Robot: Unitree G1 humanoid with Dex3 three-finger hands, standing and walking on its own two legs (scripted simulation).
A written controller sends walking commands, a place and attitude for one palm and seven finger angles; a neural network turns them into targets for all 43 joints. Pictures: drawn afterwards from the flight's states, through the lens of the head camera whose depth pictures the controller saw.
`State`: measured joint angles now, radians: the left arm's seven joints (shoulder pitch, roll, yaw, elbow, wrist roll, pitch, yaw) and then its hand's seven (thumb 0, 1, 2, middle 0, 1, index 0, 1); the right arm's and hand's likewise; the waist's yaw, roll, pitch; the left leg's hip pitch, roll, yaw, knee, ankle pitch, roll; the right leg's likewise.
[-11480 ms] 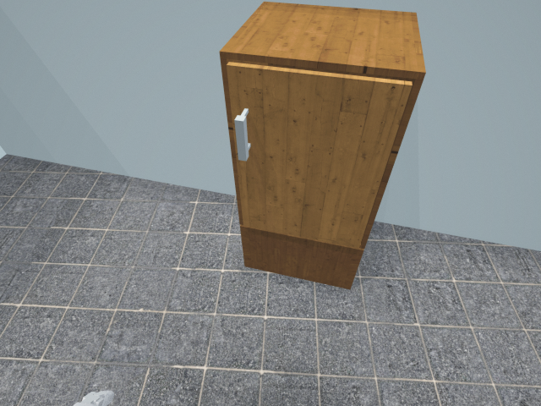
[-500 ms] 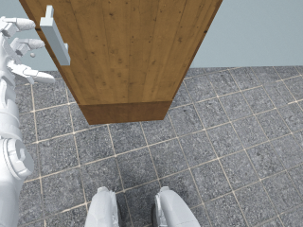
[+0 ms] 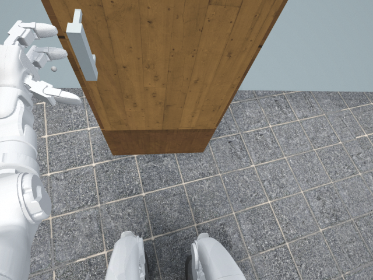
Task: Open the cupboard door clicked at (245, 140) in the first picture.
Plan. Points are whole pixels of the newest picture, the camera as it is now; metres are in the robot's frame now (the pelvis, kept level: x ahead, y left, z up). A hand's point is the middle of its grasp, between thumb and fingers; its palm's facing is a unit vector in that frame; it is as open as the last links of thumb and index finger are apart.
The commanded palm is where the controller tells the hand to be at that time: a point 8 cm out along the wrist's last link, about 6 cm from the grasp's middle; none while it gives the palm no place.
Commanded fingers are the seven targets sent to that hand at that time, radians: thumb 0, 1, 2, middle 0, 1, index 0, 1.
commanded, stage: move the hooked fingers beside the handle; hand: left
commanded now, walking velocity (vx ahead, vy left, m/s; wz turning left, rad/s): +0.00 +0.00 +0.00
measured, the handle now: (85, 47) +0.57 +0.17 +0.08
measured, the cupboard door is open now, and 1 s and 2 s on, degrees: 0 0 0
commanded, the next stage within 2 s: slide the fingers in behind the handle in 0.06 s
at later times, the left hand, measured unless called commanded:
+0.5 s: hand (65, 72) +0.52 +0.20 +0.07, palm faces -0.02 -1.00 +0.00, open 14.0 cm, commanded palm +0.50 +0.24 +0.07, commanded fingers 0.00 -0.50 0.30 -0.30 -1.20 -0.30 -1.20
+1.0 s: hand (85, 70) +0.52 +0.17 +0.07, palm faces -0.01 -1.00 -0.02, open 14.0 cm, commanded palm +0.50 +0.20 +0.07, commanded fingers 0.00 -0.50 0.30 -0.30 -1.20 -0.30 -1.20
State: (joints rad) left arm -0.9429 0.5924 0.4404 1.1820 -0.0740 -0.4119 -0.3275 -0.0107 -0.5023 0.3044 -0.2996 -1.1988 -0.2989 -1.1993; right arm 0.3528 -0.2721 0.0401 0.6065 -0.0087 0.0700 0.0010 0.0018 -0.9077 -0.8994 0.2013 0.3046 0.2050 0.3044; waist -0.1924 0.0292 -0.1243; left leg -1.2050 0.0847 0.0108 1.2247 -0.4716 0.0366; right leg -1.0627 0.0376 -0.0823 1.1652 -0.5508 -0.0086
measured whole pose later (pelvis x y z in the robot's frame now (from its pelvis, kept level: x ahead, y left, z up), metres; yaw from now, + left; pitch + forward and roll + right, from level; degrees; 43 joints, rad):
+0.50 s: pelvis +0.00 +0.00 +0.00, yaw +0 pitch +25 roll -5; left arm -0.93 0.55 0.41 1.17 -0.08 -0.39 -0.30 -0.01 -0.50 0.30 -0.30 -1.20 -0.30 -1.20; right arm 0.38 -0.26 0.04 0.62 -0.01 0.07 0.01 0.00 -0.91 -0.90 0.20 0.30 0.21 0.30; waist -0.19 0.04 -0.13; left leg -1.20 0.08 0.01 1.22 -0.47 0.04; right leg -1.06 0.04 -0.08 1.16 -0.54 -0.01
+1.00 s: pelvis +0.00 -0.01 +0.00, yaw +1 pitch +25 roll -4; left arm -0.93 0.46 0.36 1.16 -0.06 -0.44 -0.20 -0.01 -0.50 0.30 -0.30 -1.20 -0.30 -1.20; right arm 0.38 -0.25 0.03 0.63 -0.02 0.07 0.03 0.00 -0.91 -0.90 0.20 0.30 0.21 0.30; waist -0.19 0.04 -0.14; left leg -1.19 0.08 0.01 1.21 -0.47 0.03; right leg -1.05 0.04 -0.08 1.17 -0.56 -0.02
